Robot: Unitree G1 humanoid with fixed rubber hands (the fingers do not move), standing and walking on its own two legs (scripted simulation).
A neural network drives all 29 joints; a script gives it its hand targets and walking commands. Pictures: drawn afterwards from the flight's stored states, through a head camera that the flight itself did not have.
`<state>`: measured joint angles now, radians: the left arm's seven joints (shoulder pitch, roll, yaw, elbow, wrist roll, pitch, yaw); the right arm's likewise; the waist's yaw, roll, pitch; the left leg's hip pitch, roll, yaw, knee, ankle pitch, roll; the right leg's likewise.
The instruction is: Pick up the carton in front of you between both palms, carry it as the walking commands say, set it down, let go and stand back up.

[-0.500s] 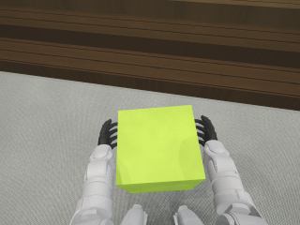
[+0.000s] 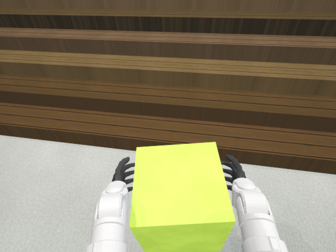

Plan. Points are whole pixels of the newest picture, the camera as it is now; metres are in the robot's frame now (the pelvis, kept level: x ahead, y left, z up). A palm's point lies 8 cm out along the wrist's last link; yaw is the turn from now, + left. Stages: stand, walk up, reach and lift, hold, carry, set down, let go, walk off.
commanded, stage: reach and lift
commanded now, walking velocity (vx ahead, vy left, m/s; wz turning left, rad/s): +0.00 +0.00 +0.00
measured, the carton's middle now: (179, 201) +0.28 +0.00 -0.05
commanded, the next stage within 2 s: hold in 0.94 s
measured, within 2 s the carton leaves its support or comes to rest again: neither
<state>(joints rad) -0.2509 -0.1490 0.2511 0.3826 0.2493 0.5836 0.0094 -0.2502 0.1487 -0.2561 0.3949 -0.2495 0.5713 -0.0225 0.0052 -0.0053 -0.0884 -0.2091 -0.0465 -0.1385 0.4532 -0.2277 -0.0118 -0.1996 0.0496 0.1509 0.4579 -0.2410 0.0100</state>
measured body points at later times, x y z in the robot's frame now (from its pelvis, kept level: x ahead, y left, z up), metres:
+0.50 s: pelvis -0.01 +0.00 +0.00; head -0.04 +0.00 +0.45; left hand +0.30 +0.15 +0.03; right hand +0.30 -0.15 +0.02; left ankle +0.01 +0.13 -0.74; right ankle +0.00 -0.13 -0.74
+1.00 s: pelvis +0.00 +0.00 +0.01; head -0.04 +0.00 +0.45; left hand +0.30 +0.15 +0.04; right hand +0.30 -0.15 +0.04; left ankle +0.01 +0.13 -0.74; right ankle +0.00 -0.13 -0.74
